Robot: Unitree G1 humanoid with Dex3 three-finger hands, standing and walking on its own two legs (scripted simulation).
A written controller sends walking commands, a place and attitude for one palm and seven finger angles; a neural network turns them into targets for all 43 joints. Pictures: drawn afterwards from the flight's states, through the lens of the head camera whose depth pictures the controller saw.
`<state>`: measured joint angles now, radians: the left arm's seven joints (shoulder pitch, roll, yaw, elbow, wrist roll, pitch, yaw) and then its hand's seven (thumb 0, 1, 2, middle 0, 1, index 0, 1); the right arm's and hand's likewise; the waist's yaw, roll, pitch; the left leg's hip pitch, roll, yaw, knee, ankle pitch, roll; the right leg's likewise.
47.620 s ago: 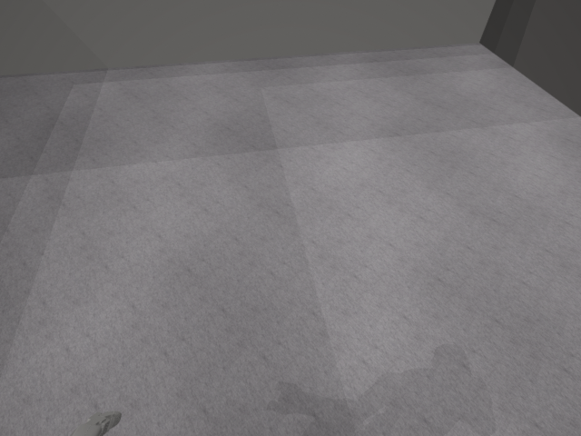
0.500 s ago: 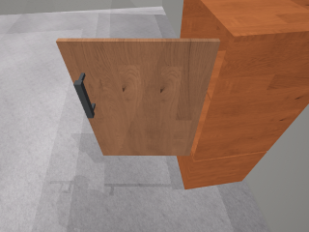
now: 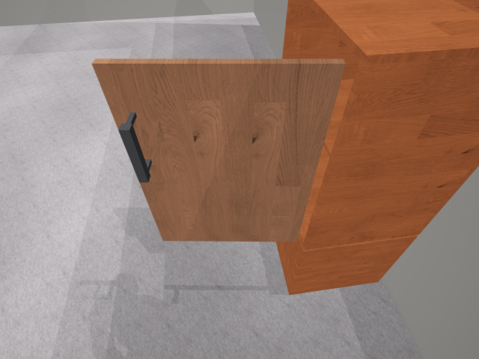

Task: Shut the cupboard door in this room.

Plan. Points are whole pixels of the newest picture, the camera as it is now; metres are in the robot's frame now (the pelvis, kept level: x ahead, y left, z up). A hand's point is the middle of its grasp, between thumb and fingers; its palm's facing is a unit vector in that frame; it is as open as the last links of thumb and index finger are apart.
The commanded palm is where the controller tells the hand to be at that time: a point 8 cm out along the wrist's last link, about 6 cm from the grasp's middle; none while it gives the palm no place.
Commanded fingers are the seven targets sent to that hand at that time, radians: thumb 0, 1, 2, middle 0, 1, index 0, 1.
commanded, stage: look again from close up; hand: left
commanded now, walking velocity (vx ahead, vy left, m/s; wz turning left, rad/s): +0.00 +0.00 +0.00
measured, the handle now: (138, 148) +0.49 +0.23 +0.08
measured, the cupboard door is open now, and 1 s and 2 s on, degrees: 81 81 81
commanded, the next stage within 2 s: raise the hand and make a fist in 0.32 s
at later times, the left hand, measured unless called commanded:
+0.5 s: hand out of the picture +0.09 +0.21 -0.13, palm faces +0.14 -0.97 -0.20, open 7.4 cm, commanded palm +0.10 +0.24 -0.06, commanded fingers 0.00 0.90 0.90 -0.27 -0.38 -0.27 -0.38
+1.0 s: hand out of the picture +0.13 +0.18 +0.00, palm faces +0.10 -0.99 -0.07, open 5.4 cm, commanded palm +0.12 +0.24 -0.01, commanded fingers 0.00 0.90 0.90 -0.73 -0.88 -0.73 -0.88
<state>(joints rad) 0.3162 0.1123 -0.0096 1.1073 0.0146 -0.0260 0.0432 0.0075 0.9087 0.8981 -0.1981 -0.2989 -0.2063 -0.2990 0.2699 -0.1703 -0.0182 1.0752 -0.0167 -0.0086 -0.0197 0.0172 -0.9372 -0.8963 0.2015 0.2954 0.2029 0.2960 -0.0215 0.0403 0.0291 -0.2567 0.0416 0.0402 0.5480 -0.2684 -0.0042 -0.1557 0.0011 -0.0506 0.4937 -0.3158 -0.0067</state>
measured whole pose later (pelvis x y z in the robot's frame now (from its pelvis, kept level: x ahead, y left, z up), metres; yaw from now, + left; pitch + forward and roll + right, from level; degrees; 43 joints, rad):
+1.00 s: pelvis -0.04 -0.02 -0.09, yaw +2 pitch +11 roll -3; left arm 0.50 0.23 0.15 -0.12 -0.31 -0.55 -0.29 0.02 0.90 0.90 -0.55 -0.69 -0.56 -0.69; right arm 0.15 -0.26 -0.02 0.55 0.02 -0.29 -0.05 0.01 -0.91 -0.90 0.20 0.30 0.20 0.30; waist 0.07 0.03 -0.12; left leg -0.92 0.06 -0.07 1.21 -0.48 -0.03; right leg -0.79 0.00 -0.14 1.18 -0.58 -0.05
